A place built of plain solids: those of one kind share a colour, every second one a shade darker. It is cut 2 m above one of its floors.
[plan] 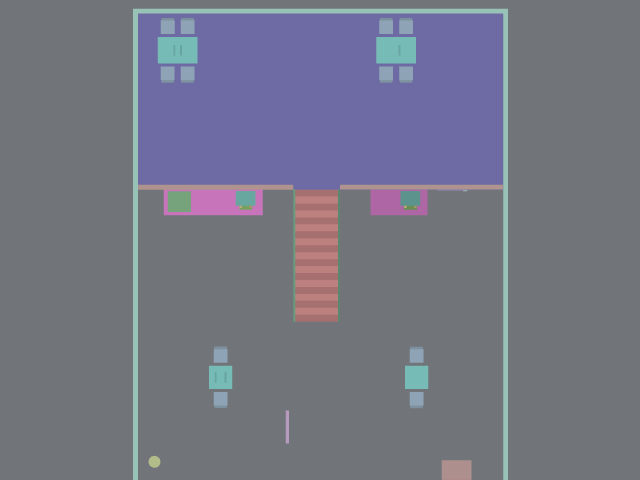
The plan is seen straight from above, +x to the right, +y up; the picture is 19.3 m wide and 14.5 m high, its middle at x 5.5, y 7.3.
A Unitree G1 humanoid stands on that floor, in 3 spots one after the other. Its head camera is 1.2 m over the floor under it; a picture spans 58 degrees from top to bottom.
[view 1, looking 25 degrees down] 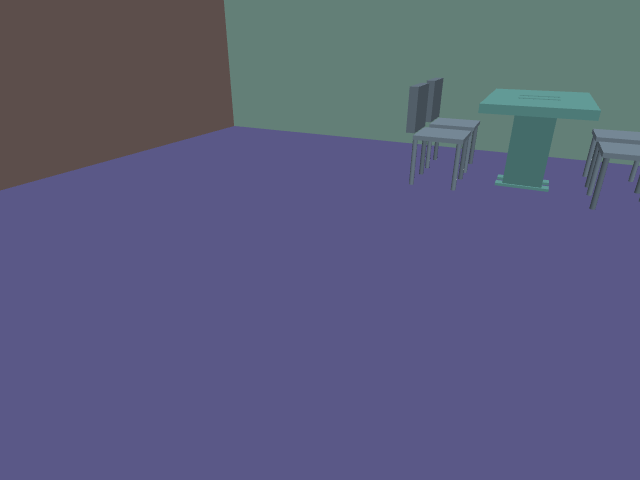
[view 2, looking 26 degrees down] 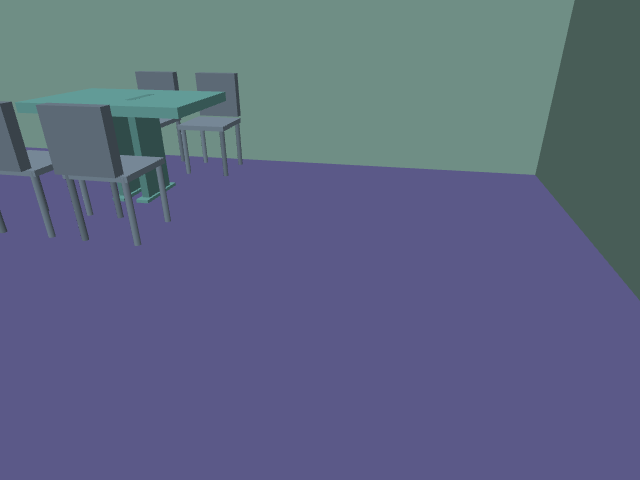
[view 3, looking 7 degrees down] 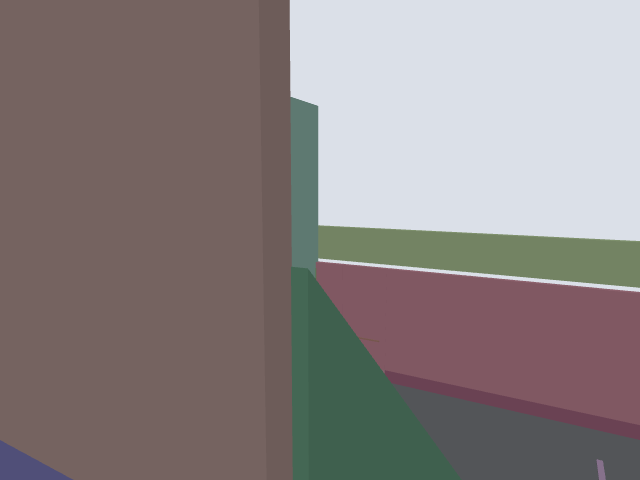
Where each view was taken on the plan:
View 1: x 5.40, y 13.04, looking -154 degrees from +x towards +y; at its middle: upper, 2.84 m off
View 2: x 9.83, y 10.02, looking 101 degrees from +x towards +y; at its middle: upper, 2.74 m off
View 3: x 5.40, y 9.92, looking -61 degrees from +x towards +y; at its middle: street_hedge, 29.86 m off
